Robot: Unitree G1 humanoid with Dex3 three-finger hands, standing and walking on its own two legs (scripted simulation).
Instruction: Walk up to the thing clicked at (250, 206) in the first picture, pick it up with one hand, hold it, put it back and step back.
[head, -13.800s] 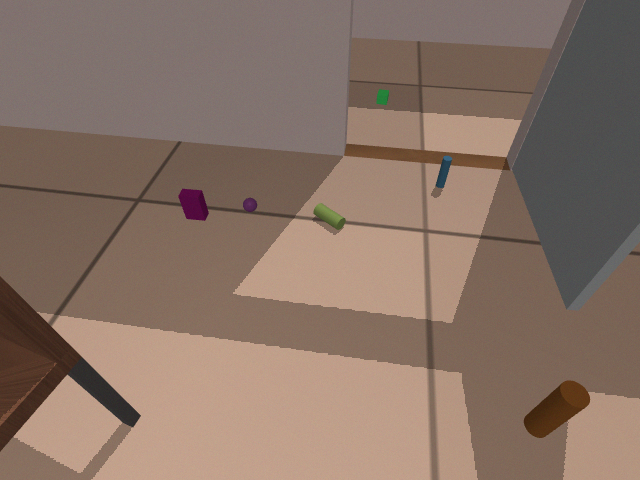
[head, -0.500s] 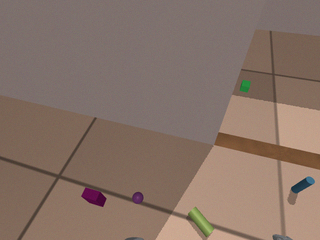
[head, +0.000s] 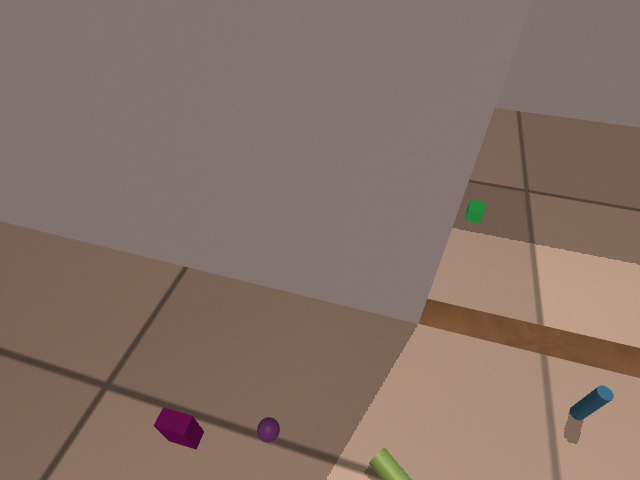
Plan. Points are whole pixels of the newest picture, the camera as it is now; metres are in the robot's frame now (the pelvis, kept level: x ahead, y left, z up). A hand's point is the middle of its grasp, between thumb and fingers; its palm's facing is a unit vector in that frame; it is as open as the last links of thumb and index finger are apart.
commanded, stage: walk up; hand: left
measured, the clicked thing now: (268, 429) +0.41 +0.18 -0.74
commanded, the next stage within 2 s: stand in 0.76 s
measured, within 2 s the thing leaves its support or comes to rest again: neither
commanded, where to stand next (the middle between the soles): +0.06 +0.01 m, yaw +1 degrees
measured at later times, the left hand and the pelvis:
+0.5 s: hand out of the picture +0.08 +0.26 -0.15, palm faces +0.00 -0.93 -0.36, open 7.4 cm; pelvis +0.01 +0.00 +0.00, yaw +1 degrees
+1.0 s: hand out of the picture +0.09 +0.25 -0.15, palm faces -0.01 -0.94 -0.34, open 7.4 cm; pelvis +0.01 +0.00 +0.01, yaw +1 degrees
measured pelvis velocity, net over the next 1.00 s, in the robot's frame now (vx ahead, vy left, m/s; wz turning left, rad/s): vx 0.01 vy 0.00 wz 0.02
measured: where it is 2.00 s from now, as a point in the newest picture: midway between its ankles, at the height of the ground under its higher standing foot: outside the picture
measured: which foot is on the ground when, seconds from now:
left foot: down 0.00-1.00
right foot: down 0.00-1.00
